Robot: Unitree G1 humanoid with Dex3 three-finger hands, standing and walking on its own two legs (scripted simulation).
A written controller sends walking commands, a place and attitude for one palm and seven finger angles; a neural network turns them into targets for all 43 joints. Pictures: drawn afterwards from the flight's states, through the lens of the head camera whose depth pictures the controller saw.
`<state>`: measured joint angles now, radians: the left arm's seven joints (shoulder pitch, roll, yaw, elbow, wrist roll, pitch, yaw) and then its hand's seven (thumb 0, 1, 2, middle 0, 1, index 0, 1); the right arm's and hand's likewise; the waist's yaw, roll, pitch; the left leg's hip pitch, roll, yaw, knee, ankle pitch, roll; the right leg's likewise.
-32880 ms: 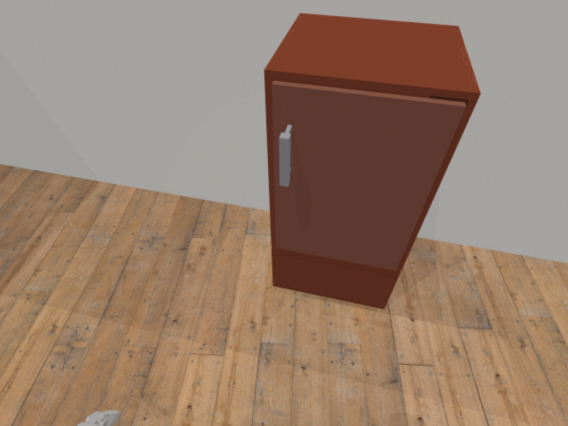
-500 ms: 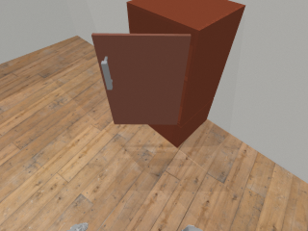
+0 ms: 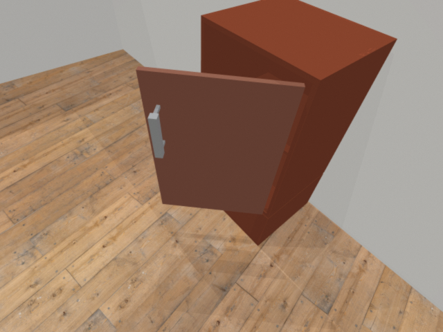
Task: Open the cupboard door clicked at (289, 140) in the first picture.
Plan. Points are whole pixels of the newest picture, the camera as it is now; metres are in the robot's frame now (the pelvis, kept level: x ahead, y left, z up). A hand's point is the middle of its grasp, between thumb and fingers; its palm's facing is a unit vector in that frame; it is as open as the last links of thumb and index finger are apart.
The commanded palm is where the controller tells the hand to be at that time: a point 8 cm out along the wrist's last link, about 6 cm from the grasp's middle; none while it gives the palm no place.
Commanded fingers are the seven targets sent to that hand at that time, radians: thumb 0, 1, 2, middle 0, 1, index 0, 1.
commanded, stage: come to a stop and stand still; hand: left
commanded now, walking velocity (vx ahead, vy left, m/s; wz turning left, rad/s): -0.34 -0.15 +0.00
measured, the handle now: (158, 131) +0.61 +0.23 -0.04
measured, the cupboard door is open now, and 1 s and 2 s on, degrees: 44 44 44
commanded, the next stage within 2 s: look again from close up in 1.18 s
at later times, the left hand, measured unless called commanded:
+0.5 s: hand out of the picture +0.09 +0.15 -0.15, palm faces +0.00 -0.96 -0.28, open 7.4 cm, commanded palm none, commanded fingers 0.00 0.90 0.90 -0.20 -0.30 -0.20 -0.30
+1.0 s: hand out of the picture +0.01 +0.15 -0.17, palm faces +0.05 -0.98 -0.18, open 7.4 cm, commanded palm none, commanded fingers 0.00 0.90 0.90 -0.20 -0.30 -0.20 -0.30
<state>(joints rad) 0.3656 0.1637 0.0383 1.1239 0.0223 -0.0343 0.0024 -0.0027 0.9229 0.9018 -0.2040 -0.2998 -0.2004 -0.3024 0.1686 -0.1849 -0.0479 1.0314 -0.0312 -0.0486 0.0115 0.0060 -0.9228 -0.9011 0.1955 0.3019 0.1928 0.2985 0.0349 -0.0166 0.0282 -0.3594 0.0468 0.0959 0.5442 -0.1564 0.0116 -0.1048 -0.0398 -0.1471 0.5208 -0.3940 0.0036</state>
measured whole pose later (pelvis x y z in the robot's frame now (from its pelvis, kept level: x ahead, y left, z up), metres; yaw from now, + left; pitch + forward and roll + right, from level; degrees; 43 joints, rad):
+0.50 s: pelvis +0.02 -0.05 +0.00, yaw -1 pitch -1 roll +1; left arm 0.20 0.19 0.04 0.98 0.03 0.02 0.03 0.00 0.91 0.90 -0.20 -0.30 -0.20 -0.30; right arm 0.18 -0.22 -0.07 1.04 -0.02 0.07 -0.01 0.00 -0.91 -0.90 0.20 0.30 0.20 0.30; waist 0.00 0.03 0.06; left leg -0.38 0.03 0.04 0.77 -0.44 -0.02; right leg -0.26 -0.03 -0.06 0.58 -0.31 -0.02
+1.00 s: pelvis +0.00 -0.03 +0.01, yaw -1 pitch -1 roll +0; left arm 0.25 0.18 0.02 1.10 0.02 0.03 0.02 0.01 0.91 0.90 -0.20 -0.30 -0.20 -0.30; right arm 0.24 -0.16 -0.01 1.09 -0.02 0.02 -0.02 0.01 -0.93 -0.90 0.20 0.30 0.20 0.30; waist 0.04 -0.03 0.03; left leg -0.15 0.00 0.04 0.43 -0.27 0.01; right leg -0.22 -0.05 -0.06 0.44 -0.21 0.02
